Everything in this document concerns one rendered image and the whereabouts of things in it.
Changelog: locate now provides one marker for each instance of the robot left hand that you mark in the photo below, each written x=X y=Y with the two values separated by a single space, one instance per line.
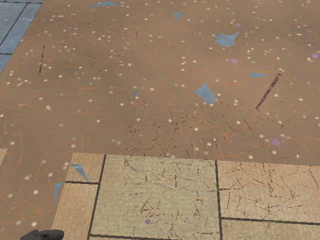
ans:
x=53 y=234

